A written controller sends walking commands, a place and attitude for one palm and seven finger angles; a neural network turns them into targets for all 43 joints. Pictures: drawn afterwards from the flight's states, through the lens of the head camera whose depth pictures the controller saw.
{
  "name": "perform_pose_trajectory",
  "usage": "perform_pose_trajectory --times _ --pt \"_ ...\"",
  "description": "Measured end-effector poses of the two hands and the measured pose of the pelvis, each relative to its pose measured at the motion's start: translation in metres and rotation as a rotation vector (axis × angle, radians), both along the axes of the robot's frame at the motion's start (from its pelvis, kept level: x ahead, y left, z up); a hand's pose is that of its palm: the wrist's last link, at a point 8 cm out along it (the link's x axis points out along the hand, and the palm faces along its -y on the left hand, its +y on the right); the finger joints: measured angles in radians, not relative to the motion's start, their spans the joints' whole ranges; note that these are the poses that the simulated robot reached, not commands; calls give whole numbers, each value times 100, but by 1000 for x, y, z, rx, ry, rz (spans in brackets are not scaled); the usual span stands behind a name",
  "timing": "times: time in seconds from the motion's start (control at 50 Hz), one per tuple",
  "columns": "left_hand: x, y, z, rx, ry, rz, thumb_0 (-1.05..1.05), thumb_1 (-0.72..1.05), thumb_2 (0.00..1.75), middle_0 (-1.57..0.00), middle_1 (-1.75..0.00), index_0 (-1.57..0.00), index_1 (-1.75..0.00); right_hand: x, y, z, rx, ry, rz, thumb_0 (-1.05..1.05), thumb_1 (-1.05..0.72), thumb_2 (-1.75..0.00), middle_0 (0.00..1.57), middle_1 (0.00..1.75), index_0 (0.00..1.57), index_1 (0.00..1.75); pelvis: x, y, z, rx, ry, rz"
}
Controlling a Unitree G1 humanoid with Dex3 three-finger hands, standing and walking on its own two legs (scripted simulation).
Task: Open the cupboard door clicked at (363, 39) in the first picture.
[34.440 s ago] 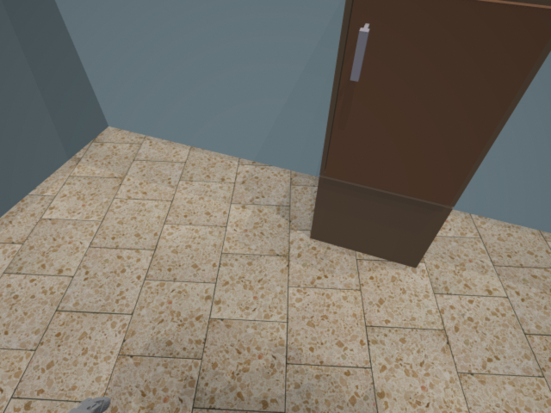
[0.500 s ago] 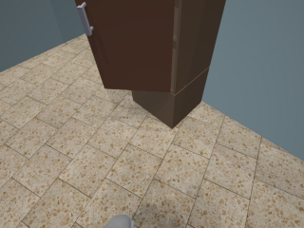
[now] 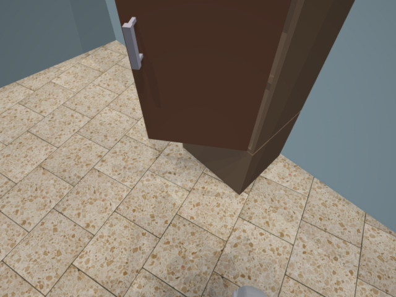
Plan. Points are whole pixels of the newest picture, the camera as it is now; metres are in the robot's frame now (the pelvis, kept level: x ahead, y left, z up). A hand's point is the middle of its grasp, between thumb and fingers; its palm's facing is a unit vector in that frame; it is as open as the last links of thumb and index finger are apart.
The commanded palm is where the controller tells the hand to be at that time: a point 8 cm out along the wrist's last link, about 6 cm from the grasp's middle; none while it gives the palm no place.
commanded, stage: take the last steps up to it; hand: left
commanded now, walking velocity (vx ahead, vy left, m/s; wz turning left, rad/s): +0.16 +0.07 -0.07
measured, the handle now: (134, 43) +0.70 +0.24 +0.11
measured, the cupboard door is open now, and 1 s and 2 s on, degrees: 37 37 37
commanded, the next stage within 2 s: come to a stop and stand still in 0.02 s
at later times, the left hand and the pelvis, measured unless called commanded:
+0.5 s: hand (123, 265) +0.20 +0.20 -0.17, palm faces +0.01 -0.98 -0.20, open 7.2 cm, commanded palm none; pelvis +0.10 +0.03 +0.00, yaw -1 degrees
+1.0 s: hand (115, 293) +0.14 +0.21 -0.17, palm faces -0.03 -0.97 -0.22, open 7.4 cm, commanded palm none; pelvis +0.08 +0.02 +0.00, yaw -3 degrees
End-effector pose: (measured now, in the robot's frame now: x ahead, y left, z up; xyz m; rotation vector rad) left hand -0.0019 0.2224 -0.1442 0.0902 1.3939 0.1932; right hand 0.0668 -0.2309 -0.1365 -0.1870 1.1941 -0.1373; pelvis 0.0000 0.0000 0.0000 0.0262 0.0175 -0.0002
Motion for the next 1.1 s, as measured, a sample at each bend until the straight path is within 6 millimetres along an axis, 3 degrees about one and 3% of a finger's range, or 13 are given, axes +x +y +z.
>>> perform_pose_trajectory --times 0.08,0.16,0.2,0.26,0.38,0.5,0.58,0.7,0.78,0.86,1.02,1.1 --pt "84 19 12 55 -127 -63 2 94 90 -20 -30 -20 -30 -18 -2 -5 8 108 -43 -2 -94 -90 21 30 20 30 30 4 2 5 -7 -13" --pt "155 20 21 87 -223 -124 2 94 90 -20 -30 -19 -30 -34 0 -17 41 227 -86 -1 -93 -90 20 30 20 30 61 1 -4 13 -19 -24" --pt "182 17 18 101 -263 -145 1 93 90 -20 -30 -19 -30 -37 1 -27 57 279 -103 -1 -92 -90 20 30 20 30 78 -3 -11 18 -24 -22" --pt "202 8 18 97 -274 -162 1 92 90 -20 -30 -20 -30 -29 5 -30 73 328 -132 0 -92 -90 20 30 20 30 92 -4 -11 -4 -26 -16" --pt "201 -2 13 42 -188 -155 0 91 90 -20 -30 -20 -30 18 16 -17 73 278 -150 0 -91 -90 20 30 20 30 104 4 0 -1 -13 -22" --pt "193 30 2 31 -168 -106 -1 93 90 -20 -30 -20 -30 63 27 -8 15 176 -109 0 -92 -90 20 30 20 30 105 27 -2 -19 -12 -12" --pt "179 55 -15 16 -133 -78 0 92 90 -20 -30 -20 -30 78 38 -5 -36 112 -83 0 -92 -90 20 30 20 30 106 45 -11 -45 -15 -13" --pt "149 75 -10 11 -43 -55 1 92 90 -20 -30 -20 -30 86 52 13 -60 78 -58 0 -91 -90 20 30 20 30 106 53 1 -54 -3 -26" --pt "132 76 -4 12 10 -63 1 91 90 -20 -30 -20 -30 83 50 17 -61 66 -74 0 -91 -90 21 30 21 30 104 53 6 -58 8 -42" --pt "126 68 1 15 32 -86 1 91 90 -20 -30 -20 -30 66 40 15 -51 81 -102 0 -91 -90 21 30 21 30 98 46 8 -60 10 -51" --pt "138 26 4 50 -71 -126 1 91 90 -20 -30 -20 -30 9 3 -13 4 188 -160 0 -90 -90 21 30 20 30 83 12 -4 -26 -12 -42" --pt "136 7 10 51 -94 -122 1 93 90 -20 -30 -20 -30 -8 -5 -13 25 243 -157 0 -91 -90 20 30 20 30 82 1 0 -25 -24 -30"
